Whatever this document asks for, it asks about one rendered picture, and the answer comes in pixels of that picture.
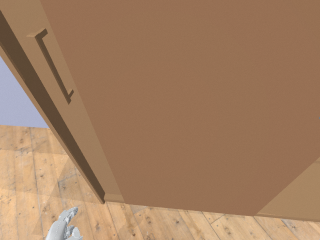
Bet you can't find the robot left hand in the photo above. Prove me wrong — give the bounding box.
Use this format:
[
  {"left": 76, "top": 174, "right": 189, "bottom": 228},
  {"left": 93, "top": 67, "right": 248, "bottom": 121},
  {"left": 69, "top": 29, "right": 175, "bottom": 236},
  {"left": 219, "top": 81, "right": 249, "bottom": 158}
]
[{"left": 45, "top": 207, "right": 83, "bottom": 240}]

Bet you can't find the wardrobe door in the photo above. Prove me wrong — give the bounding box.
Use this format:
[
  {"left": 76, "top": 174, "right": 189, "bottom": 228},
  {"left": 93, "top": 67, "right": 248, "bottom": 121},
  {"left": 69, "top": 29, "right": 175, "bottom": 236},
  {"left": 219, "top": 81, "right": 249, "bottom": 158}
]
[
  {"left": 40, "top": 0, "right": 320, "bottom": 217},
  {"left": 0, "top": 0, "right": 122, "bottom": 195}
]

